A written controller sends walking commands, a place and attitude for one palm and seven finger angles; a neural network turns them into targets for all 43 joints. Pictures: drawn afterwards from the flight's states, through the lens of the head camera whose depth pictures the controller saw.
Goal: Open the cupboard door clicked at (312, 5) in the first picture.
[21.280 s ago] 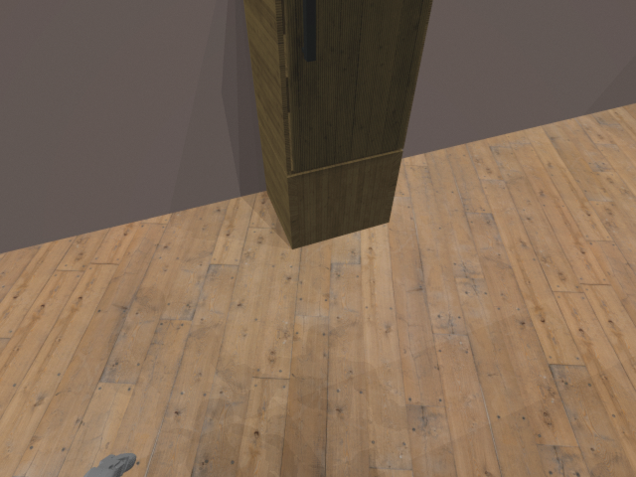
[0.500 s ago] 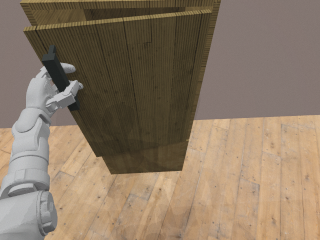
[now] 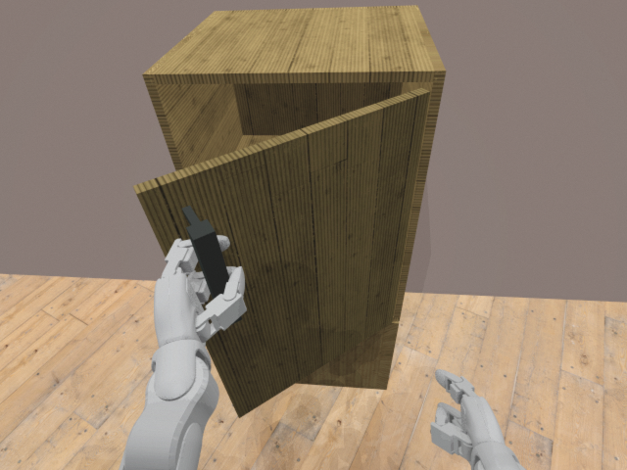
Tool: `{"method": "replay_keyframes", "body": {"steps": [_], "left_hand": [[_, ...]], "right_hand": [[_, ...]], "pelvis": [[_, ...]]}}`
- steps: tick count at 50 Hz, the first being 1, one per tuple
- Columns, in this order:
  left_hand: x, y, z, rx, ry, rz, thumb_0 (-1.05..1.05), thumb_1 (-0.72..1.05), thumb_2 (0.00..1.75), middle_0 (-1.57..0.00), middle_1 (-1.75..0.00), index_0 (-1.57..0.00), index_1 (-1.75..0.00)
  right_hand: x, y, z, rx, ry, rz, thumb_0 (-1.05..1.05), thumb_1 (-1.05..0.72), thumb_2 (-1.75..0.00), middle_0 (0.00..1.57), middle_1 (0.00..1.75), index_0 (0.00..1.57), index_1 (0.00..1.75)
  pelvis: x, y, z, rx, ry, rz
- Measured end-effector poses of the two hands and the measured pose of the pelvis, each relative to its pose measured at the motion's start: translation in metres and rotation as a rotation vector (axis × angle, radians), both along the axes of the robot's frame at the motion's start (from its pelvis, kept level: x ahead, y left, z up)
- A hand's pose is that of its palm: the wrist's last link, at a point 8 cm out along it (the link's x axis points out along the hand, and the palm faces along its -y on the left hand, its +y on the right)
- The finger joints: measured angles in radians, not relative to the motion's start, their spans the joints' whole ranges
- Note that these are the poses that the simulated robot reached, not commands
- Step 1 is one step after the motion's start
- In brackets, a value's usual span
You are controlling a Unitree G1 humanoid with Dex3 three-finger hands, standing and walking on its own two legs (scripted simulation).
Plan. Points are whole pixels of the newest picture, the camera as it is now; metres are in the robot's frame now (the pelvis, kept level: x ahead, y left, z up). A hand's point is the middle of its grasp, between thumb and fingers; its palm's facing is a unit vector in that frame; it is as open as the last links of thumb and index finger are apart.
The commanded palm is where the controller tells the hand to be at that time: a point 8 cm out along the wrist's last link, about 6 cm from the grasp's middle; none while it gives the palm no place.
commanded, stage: pull the door open along its arc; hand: left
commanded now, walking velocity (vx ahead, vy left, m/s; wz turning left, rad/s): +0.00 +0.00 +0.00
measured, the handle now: (210, 267) +0.33 +0.15 +0.13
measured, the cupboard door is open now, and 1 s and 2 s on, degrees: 38 40 41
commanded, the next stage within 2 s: open thumb and fingers to let go in 0.08 s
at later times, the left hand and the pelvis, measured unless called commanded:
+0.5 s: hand (250, 310) +0.26 +0.09 +0.14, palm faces +0.35 -0.94 +0.00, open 8.6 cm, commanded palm +0.21 +0.14 +0.13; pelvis -0.03 -0.02 +0.00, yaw +3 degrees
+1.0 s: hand (236, 304) +0.26 +0.10 +0.15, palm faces +0.33 -0.94 +0.02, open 15.4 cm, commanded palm +0.21 +0.14 +0.13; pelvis -0.05 +0.02 +0.00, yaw +3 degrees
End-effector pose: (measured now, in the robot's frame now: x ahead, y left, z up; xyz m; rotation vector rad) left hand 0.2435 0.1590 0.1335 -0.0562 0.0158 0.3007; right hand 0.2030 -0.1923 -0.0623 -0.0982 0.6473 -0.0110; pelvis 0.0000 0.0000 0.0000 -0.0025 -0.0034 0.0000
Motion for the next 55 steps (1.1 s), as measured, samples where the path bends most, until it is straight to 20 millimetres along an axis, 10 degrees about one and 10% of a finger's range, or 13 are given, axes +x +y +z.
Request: {"method": "replay_keyframes", "body": {"steps": [24,38,55], "left_hand": [[-0.023,-0.028,0.003,0.065,-0.016,0.060,0.02,0.36,0.67,-0.33,-1.27,-0.32,-1.26],[-0.032,-0.013,0.013,0.052,-0.065,0.082,0.00,-0.37,0.36,-0.29,-1.14,-0.29,-1.13],[-0.020,-0.017,0.014,0.061,-0.047,0.031,-0.01,-0.50,0.30,-0.22,-0.53,-0.21,-0.49]], "right_hand": [[-0.044,-0.033,-0.029,-0.077,0.115,0.010,0.01,-0.91,-0.90,0.20,0.30,0.20,0.30],[-0.049,-0.006,-0.015,-0.078,0.070,0.030,0.01,-0.91,-0.90,0.20,0.30,0.20,0.30],[-0.057,0.044,-0.019,-0.055,0.121,0.084,0.01,-0.91,-0.90,0.20,0.30,0.20,0.30]], "pelvis": [[-0.025,-0.024,0.001,0.009,-0.067,0.052],[-0.039,-0.003,0.002,0.001,-0.090,0.050],[-0.049,0.026,0.000,0.003,-0.085,0.057]]}}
